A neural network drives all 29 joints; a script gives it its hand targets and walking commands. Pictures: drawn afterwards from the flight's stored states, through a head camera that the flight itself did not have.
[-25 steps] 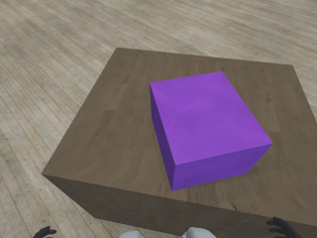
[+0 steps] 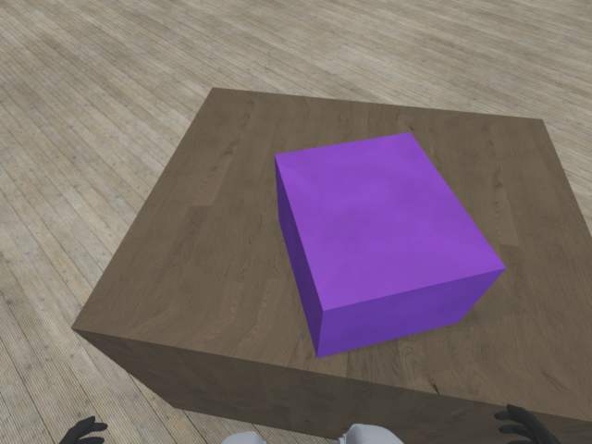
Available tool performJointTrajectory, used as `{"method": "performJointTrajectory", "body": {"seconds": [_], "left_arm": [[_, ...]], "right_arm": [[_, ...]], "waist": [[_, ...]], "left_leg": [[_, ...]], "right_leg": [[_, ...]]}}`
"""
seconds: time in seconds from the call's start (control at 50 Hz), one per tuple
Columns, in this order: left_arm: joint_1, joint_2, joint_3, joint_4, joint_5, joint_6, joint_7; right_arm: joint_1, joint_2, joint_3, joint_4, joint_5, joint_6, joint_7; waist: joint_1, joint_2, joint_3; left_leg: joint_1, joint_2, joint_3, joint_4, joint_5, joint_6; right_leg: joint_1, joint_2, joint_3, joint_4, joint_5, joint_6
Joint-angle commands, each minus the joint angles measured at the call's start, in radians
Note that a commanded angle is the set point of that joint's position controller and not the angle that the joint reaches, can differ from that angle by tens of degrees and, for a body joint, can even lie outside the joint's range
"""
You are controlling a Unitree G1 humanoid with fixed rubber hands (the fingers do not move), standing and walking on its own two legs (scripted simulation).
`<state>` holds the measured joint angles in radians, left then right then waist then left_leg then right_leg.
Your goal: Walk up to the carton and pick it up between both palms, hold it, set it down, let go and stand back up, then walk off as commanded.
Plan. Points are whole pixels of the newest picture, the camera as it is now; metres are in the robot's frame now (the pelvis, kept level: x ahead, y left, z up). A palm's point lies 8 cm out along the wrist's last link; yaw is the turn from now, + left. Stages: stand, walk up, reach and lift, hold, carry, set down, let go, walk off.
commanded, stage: walk up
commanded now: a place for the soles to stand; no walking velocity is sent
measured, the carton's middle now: (366, 238) +0.43 -0.11 -0.02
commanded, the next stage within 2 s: none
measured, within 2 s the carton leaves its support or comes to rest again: neither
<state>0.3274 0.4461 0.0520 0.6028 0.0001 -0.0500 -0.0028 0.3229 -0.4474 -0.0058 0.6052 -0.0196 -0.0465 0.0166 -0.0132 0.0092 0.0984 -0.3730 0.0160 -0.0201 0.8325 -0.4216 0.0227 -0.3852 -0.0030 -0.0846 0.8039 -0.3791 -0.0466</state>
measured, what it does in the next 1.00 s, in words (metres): stands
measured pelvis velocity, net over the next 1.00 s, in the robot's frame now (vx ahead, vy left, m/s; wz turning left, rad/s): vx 0.00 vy -0.01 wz -0.01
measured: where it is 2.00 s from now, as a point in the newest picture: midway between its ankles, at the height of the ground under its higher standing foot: outside the picture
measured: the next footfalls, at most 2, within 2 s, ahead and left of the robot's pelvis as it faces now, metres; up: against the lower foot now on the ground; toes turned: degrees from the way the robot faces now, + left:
none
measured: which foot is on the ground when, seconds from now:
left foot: down 0.00-1.00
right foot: down 0.00-1.00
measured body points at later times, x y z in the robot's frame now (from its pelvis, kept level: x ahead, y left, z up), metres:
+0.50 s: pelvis +0.00 -0.01 +0.00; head +0.03 -0.01 +0.45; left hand +0.13 +0.32 -0.07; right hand +0.11 -0.32 -0.08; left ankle +0.02 +0.12 -0.70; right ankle +0.03 -0.10 -0.70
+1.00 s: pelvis +0.00 -0.01 +0.00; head +0.03 -0.01 +0.45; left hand +0.12 +0.31 -0.07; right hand +0.11 -0.32 -0.08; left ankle +0.02 +0.12 -0.70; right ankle +0.03 -0.10 -0.70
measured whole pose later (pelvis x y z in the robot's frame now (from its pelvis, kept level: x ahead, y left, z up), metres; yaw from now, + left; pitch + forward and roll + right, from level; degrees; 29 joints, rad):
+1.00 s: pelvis +0.00 -0.01 +0.00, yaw +0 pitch -2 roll +0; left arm 0.31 0.45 0.05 0.60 0.00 -0.05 -0.01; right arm 0.32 -0.44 -0.01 0.61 -0.02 -0.05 0.01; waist -0.01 0.01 0.10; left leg -0.37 0.02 -0.02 0.83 -0.42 0.02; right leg -0.39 0.00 -0.08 0.81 -0.38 -0.05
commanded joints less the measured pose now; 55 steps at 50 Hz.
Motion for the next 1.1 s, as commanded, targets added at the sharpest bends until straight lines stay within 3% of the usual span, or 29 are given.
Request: {"method": "performJointTrajectory", "body": {"seconds": [0.0, 0.04, 0.08, 0.12, 0.14, 0.18, 0.24, 0.28, 0.36, 0.4, 0.42, 0.46, 0.48, 0.5, 0.52, 0.54, 0.58, 0.6, 0.64, 0.66, 0.68, 0.7, 0.76, 0.84, 0.86, 0.96, 1.0, 1.06, 1.08], "left_arm": [[0.000, 0.245, 0.061, 0.033, 0.009, -0.034, 0.003], [-0.056, 0.241, 0.053, 0.023, 0.010, -0.036, 0.008], [-0.092, 0.231, 0.050, 0.013, 0.007, -0.032, 0.009], [-0.059, 0.196, 0.042, 0.026, -0.006, -0.019, 0.008], [-0.053, 0.190, 0.041, 0.012, -0.005, -0.016, 0.008], [-0.006, 0.173, 0.048, 0.034, 0.002, -0.020, 0.004], [-0.038, 0.248, 0.061, 0.027, 0.009, -0.037, 0.006], [-0.083, 0.240, 0.053, 0.021, 0.010, -0.033, 0.008], [-0.059, 0.160, 0.045, 0.027, -0.002, -0.014, 0.003], [-0.001, 0.194, 0.059, 0.044, -0.003, -0.016, 0.007], [0.018, 0.185, 0.052, 0.043, 0.001, -0.025, 0.006], [0.014, 0.245, 0.065, 0.032, 0.018, -0.035, 0.009], [-0.023, 0.252, 0.068, 0.028, 0.006, -0.042, 0.004], [-0.030, 0.239, 0.069, 0.027, 0.000, -0.042, 0.007], [-0.060, 0.237, 0.057, 0.017, 0.005, -0.040, 0.009], [-0.089, 0.204, 0.052, 0.020, 0.005, -0.029, 0.009], [-0.060, 0.170, 0.038, 0.013, -0.005, -0.016, 0.004], [-0.045, 0.164, 0.040, 0.024, -0.005, -0.011, 0.005], [-0.028, 0.173, 0.047, 0.027, -0.004, -0.019, 0.005], [-0.025, 0.188, 0.053, 0.029, 0.000, -0.019, 0.001], [-0.034, 0.223, 0.064, 0.030, 0.007, -0.029, 0.004], [-0.033, 0.228, 0.063, 0.033, 0.007, -0.028, 0.004], [-0.096, 0.195, 0.044, 0.012, 0.002, -0.027, 0.003], [-0.042, 0.172, 0.045, 0.040, 0.004, -0.018, -0.001], [-0.013, 0.170, 0.041, 0.043, 0.000, -0.018, -0.003], [-0.055, 0.226, 0.062, 0.031, 0.006, -0.030, 0.010], [-0.084, 0.222, 0.051, 0.023, 0.007, -0.027, 0.010], [-0.045, 0.165, 0.042, 0.021, 0.001, -0.017, 0.001], [-0.031, 0.196, 0.048, 0.037, 0.003, -0.019, 0.005]], "right_arm": [[-0.113, -0.190, -0.073, 0.015, -0.003, -0.003, -0.023], [-0.081, -0.187, -0.081, 0.011, 0.000, -0.007, -0.024], [-0.043, -0.206, -0.097, 0.021, -0.013, -0.016, -0.025], [-0.075, -0.249, -0.104, 0.021, 0.007, -0.020, -0.025], [-0.084, -0.244, -0.099, 0.009, 0.004, -0.023, -0.026], [-0.120, -0.222, -0.089, 0.005, -0.001, -0.009, -0.023], [-0.108, -0.188, -0.080, 0.028, -0.005, 0.003, -0.024], [-0.056, -0.183, -0.090, 0.026, -0.003, -0.003, -0.024], [-0.082, -0.235, -0.096, 0.025, -0.011, -0.026, -0.025], [-0.133, -0.261, -0.091, 0.013, -0.010, -0.019, -0.022], [-0.139, -0.238, -0.080, 0.016, -0.013, -0.022, -0.022], [-0.104, -0.186, -0.076, -0.009, 0.009, -0.010, -0.028], [-0.088, -0.176, -0.082, -0.002, 0.005, -0.007, -0.031], [-0.083, -0.187, -0.088, 0.006, 0.000, -0.002, -0.028], [-0.066, -0.176, -0.087, 0.015, 0.002, -0.011, -0.027], [-0.040, -0.196, -0.091, 0.037, -0.005, -0.017, -0.028], [-0.081, -0.240, -0.093, 0.021, -0.016, -0.023, -0.026], [-0.127, -0.257, -0.092, 0.002, -0.009, -0.018, -0.026], [-0.147, -0.233, -0.079, -0.005, -0.013, -0.019, -0.024], [-0.141, -0.219, -0.080, -0.010, -0.006, -0.012, -0.026], [-0.108, -0.195, -0.086, -0.009, -0.012, -0.007, -0.025], [-0.116, -0.196, -0.089, 0.000, -0.006, -0.003, -0.025], [-0.088, -0.208, -0.093, 0.003, -0.005, -0.015, -0.025], [-0.129, -0.234, -0.092, 0.011, -0.009, -0.016, -0.026], [-0.164, -0.230, -0.075, 0.001, -0.009, -0.014, -0.025], [-0.093, -0.193, -0.086, 0.004, -0.002, -0.004, -0.026], [-0.093, -0.175, -0.086, 0.021, -0.006, -0.015, -0.024], [-0.118, -0.249, -0.091, 0.008, -0.008, -0.023, -0.025], [-0.130, -0.246, -0.093, -0.004, 0.000, -0.023, -0.022]], "waist": [[0.017, -0.007, -0.066], [-0.015, -0.009, -0.098], [-0.028, 0.039, -0.089], [-0.007, 0.134, -0.106], [0.003, 0.075, -0.051], [0.033, 0.064, -0.119], [0.005, -0.018, -0.062], [-0.031, -0.001, -0.057], [0.001, 0.161, -0.048], [0.048, 0.146, -0.041], [0.048, 0.108, -0.077], [0.019, -0.048, -0.141], [-0.001, -0.034, -0.099], [-0.011, 0.034, -0.091], [-0.019, -0.019, -0.106], [-0.041, 0.066, -0.086], [-0.008, 0.106, -0.079], [0.027, 0.105, -0.042], [0.031, 0.138, -0.066], [0.036, 0.034, -0.089], [0.007, 0.025, -0.106], [0.009, 0.043, -0.086], [-0.017, 0.077, -0.086], [0.022, 0.114, -0.071], [0.054, 0.102, -0.065], [-0.001, -0.043, -0.092], [-0.009, 0.039, -0.073], [0.024, 0.150, -0.058], [0.043, 0.085, -0.064]], "left_leg": [[-0.089, 0.030, -0.047, -0.115, -0.089, 0.034], [0.007, 0.031, -0.007, -0.094, -0.041, 0.034], [0.090, 0.086, -0.107, -0.197, 0.061, 0.050], [0.072, 0.206, -0.297, -0.301, 0.036, 0.134], [-0.004, 0.230, -0.298, -0.287, 0.077, 0.159], [-0.083, 0.134, -0.169, -0.233, 0.021, 0.102], [-0.048, 0.031, -0.020, -0.086, -0.094, 0.036], [0.032, 0.035, -0.026, -0.105, -0.084, 0.041], [0.022, 0.228, -0.376, -0.395, -0.183, 0.166], [-0.048, 0.231, -0.303, -0.340, -0.019, 0.172], [-0.046, 0.187, -0.211, -0.263, 0.117, 0.122], [-0.058, 0.080, -0.074, -0.068, 0.121, 0.048], [-0.049, 0.038, -0.004, -0.015, 0.008, 0.031], [-0.030, 0.036, -0.037, -0.043, -0.082, 0.026], [0.054, 0.047, -0.044, -0.119, -0.023, 0.037], [0.103, 0.081, -0.094, -0.224, -0.006, 0.045], [0.071, 0.180, -0.306, -0.341, -0.057, 0.125], [-0.021, 0.215, -0.312, -0.348, -0.073, 0.166], [-0.085, 0.168, -0.189, -0.275, 0.008, 0.114], [-0.057, 0.121, -0.142, -0.212, -0.024, 0.093], [-0.017, 0.071, -0.098, -0.141, 0.020, 0.061], [0.013, 0.047, -0.061, -0.132, -0.065, 0.052], [0.075, 0.094, -0.176, -0.234, -0.002, 0.068], [-0.041, 0.175, -0.244, -0.306, -0.086, 0.109], [-0.060, 0.151, -0.185, -0.294, -0.065, 0.100], [-0.030, 0.029, -0.029, -0.048, -0.047, 0.029], [0.069, 0.048, -0.064, -0.157, -0.014, 0.045], [0.020, 0.227, -0.341, -0.370, -0.086, 0.150], [0.007, 0.240, -0.319, -0.353, -0.058, 0.164]], "right_leg": [[0.047, -0.184, 0.393, -0.278, 0.013, -0.106], [0.001, -0.207, 0.411, -0.272, 0.118, -0.134], [-0.096, -0.161, 0.327, -0.192, 0.109, -0.082], [-0.071, -0.021, 0.126, -0.030, 0.070, -0.014], [-0.033, -0.009, 0.107, -0.020, 0.112, -0.016], [0.100, -0.045, 0.190, -0.156, 0.076, -0.037], [0.009, -0.212, 0.463, -0.301, 0.031, -0.123], [-0.079, -0.220, 0.418, -0.308, -0.025, -0.122], [-0.110, -0.004, 0.136, 0.002, -0.001, -0.008], [0.007, -0.001, 0.108, -0.018, -0.017, -0.013], [0.069, -0.033, 0.143, -0.115, 0.092, -0.021], [0.116, -0.156, 0.396, -0.251, 0.175, -0.095], [0.069, -0.226, 0.474, -0.270, 0.211, -0.145], [0.017, -0.254, 0.514, -0.265, 0.253, -0.141], [-0.023, -0.240, 0.438, -0.243, 0.210, -0.146], [-0.099, -0.167, 0.333, -0.203, 0.165, -0.089], [-0.102, -0.045, 0.174, -0.066, 0.092, -0.018], [-0.039, -0.004, 0.121, -0.027, 0.056, -0.010], [0.065, -0.033, 0.163, -0.112, 0.125, -0.034], [0.063, -0.061, 0.209, -0.169, 0.111, -0.049], [-0.002, -0.149, 0.365, -0.221, 0.074, -0.081], [-0.037, -0.153, 0.388, -0.247, 0.034, -0.095], [-0.115, -0.111, 0.309, -0.180, 0.035, -0.067], [0.015, -0.019, 0.170, -0.088, 0.072, -0.043], [0.030, -0.034, 0.190, -0.139, 0.088, -0.034], [0.032, -0.206, 0.470, -0.282, 0.135, -0.136], [-0.085, -0.192, 0.391, -0.236, 0.107, -0.121], [-0.077, -0.001, 0.141, -0.034, 0.022, -0.004], [-0.038, 0.000, 0.127, -0.037, 0.005, -0.012]]}}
